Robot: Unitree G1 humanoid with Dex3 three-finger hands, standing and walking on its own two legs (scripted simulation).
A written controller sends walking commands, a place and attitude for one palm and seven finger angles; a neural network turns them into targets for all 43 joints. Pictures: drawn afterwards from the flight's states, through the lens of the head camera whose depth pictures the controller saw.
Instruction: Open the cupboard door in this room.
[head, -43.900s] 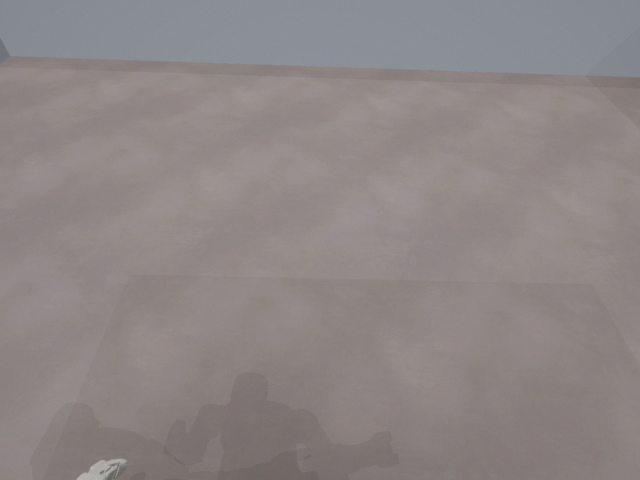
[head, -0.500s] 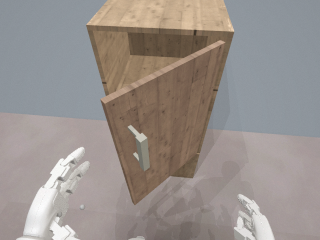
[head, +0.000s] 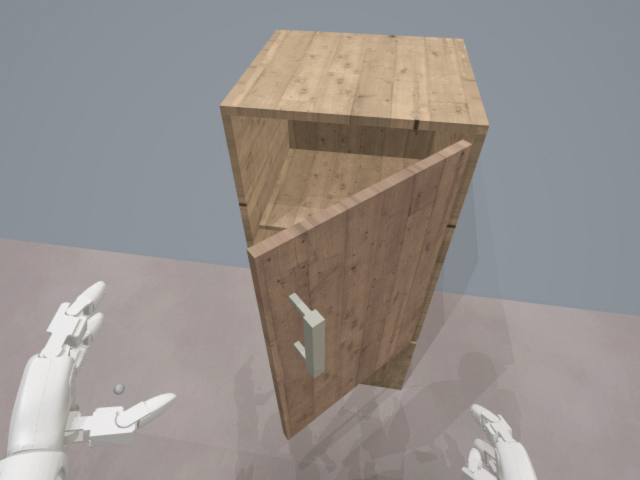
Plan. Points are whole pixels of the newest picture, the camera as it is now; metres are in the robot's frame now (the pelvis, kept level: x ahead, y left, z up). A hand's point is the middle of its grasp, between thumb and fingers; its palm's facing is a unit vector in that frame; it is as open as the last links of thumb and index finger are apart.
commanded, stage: draw the hand back to the body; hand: left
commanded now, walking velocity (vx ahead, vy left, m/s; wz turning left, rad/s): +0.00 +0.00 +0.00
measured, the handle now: (306, 336) +0.32 +0.06 -0.01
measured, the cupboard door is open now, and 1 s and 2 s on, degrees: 47 47 47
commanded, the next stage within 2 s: step back with the hand held close in 0.72 s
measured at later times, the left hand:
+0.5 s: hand (67, 321) +0.20 +0.26 +0.18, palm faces +0.45 -0.80 -0.40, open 7.8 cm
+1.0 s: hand (89, 341) +0.19 +0.23 +0.18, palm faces +0.42 -0.79 -0.45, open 7.4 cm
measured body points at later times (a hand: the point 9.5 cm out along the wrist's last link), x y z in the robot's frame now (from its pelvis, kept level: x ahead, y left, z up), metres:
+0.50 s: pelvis +0.01 +0.00 +0.02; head -0.01 -0.02 +0.47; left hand +0.17 +0.30 +0.20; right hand +0.20 -0.22 -0.06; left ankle -0.01 +0.07 -0.72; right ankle -0.01 -0.11 -0.72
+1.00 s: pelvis -0.01 -0.03 +0.02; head -0.02 -0.05 +0.47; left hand +0.16 +0.27 +0.20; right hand +0.17 -0.26 -0.07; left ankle -0.01 +0.07 -0.72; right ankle -0.01 -0.11 -0.72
